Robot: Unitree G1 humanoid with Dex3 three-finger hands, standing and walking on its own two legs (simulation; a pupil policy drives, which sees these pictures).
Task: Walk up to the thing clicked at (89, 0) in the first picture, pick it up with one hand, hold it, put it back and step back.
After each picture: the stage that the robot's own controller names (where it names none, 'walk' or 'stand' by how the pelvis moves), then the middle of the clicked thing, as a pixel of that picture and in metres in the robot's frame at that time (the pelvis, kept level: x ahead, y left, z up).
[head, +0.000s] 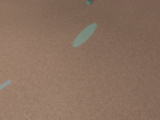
stand; out of the picture +2.39 -0.14 -0.72
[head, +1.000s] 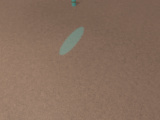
walk; (73, 1) +2.24 -0.02 -0.71
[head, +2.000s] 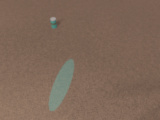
walk; (53, 22) +1.60 +0.18 -0.69
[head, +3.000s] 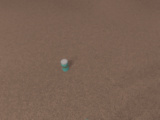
walk; (64, 65) +1.03 +0.21 -0.70
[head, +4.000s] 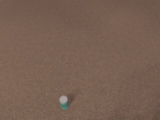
walk; (64, 102) +0.63 +0.22 -0.71
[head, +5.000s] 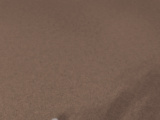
walk; out of the picture +0.42 +0.21 -0.70
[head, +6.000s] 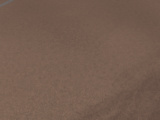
stand; out of the picture +0.35 +0.21 -0.72
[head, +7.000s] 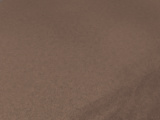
stand; out of the picture +0.35 +0.21 -0.73
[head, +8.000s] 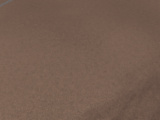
stand; out of the picture +0.36 +0.21 -0.73
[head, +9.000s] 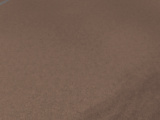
stand; out of the picture +0.34 +0.21 -0.73
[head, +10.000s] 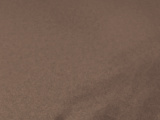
go down; out of the picture +0.36 +0.21 -0.71
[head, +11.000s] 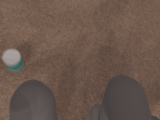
go down; (14, 60) +0.44 +0.25 -0.29
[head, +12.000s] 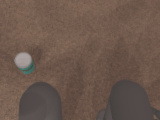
close in; (25, 63) +0.44 +0.24 -0.30
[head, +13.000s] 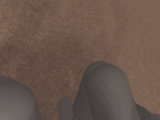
close in; out of the picture +0.42 +0.28 -0.22
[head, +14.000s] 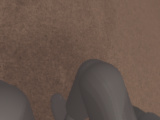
close; out of the picture +0.41 +0.30 -0.22
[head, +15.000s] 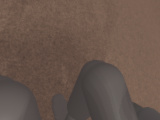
lift; out of the picture +0.39 +0.27 -0.23
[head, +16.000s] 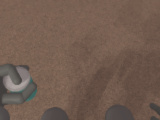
lift; (22, 85) +0.33 +0.20 -0.02
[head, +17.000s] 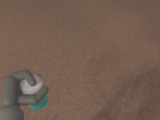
hold; (35, 92) +0.33 +0.17 -0.01
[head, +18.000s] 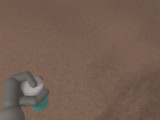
hold; (36, 94) +0.33 +0.17 -0.01
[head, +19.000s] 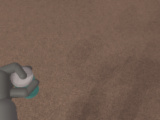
crouch; (26, 83) +0.37 +0.19 -0.06
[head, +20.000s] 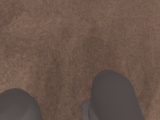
lower; out of the picture +0.49 +0.29 -0.10
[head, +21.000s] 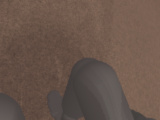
lower; out of the picture +0.43 +0.31 -0.23
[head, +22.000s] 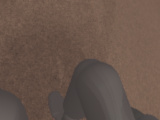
lower; out of the picture +0.43 +0.31 -0.23
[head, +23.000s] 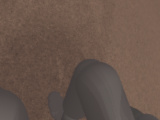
lower; out of the picture +0.43 +0.31 -0.23
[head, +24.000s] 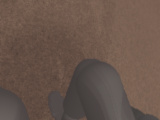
lower; out of the picture +0.43 +0.31 -0.23
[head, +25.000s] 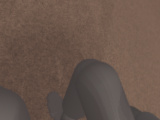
open; out of the picture +0.43 +0.28 -0.23
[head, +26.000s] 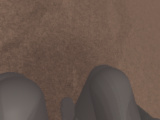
stand; out of the picture +0.43 +0.27 -0.24
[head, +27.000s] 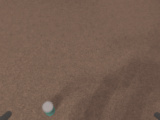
stand; (48, 108) +0.40 +0.20 -0.58
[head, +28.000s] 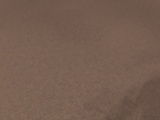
stand; out of the picture +0.39 +0.19 -0.67
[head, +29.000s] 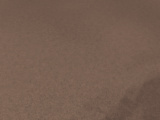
stand; out of the picture +0.38 +0.19 -0.67
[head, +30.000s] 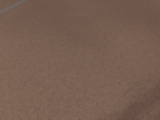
stand; out of the picture +0.40 +0.18 -0.72
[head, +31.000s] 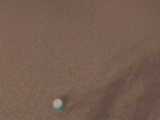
walk; (58, 105) +0.48 +0.19 -0.69
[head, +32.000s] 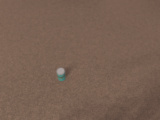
walk; (61, 74) +0.77 +0.18 -0.69
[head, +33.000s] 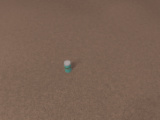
stand; (67, 66) +1.04 +0.21 -0.71
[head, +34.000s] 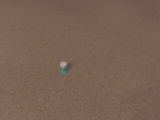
stand; (63, 67) +1.02 +0.19 -0.72
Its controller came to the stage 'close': yes
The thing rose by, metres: 0.71
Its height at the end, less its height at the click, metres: +0.00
